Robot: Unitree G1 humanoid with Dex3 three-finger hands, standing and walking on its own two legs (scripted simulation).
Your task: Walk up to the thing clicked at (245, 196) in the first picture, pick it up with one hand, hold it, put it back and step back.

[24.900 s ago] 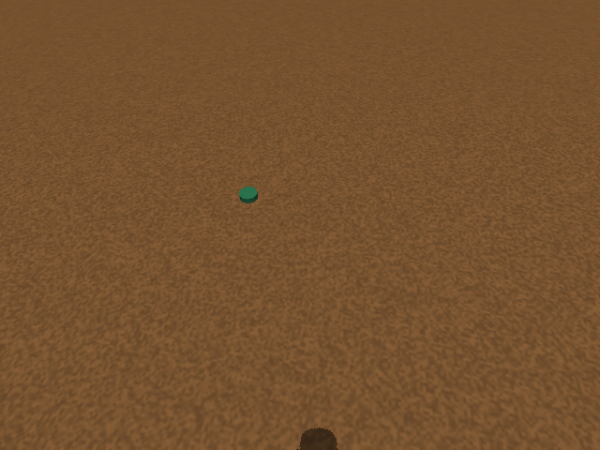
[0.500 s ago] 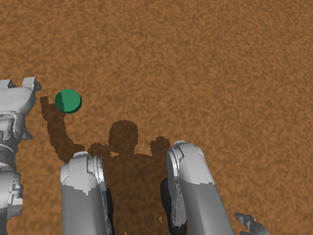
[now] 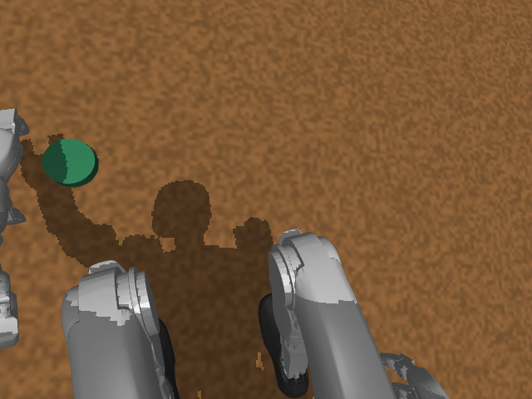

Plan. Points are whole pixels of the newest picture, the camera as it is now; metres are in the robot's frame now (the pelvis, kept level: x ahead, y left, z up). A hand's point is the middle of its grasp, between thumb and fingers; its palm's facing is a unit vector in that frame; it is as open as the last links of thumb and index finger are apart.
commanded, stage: rise first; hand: left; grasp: from above
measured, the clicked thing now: (71, 163) +0.52 +0.28 -0.32
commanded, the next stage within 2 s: approach in 1.74 s
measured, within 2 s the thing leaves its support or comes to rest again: neither
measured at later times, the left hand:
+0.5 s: hand (16, 175) +0.46 +0.32 -0.20, palm faces -0.44 -0.09 -0.90, open 14.2 cm
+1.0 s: hand (21, 172) +0.47 +0.32 -0.21, palm faces -0.44 -0.09 -0.89, open 14.2 cm
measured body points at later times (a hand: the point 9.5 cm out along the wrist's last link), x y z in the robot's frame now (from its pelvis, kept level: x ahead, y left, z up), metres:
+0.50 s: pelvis +0.00 +0.00 -0.02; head +0.25 +0.08 +0.34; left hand +0.48 +0.32 -0.14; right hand +0.05 -0.27 -0.12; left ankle +0.08 +0.13 -0.30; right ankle +0.09 -0.12 -0.30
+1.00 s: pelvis +0.00 +0.00 -0.02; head +0.26 +0.09 +0.33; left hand +0.49 +0.32 -0.16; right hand +0.04 -0.26 -0.11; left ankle +0.08 +0.13 -0.30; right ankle +0.09 -0.12 -0.30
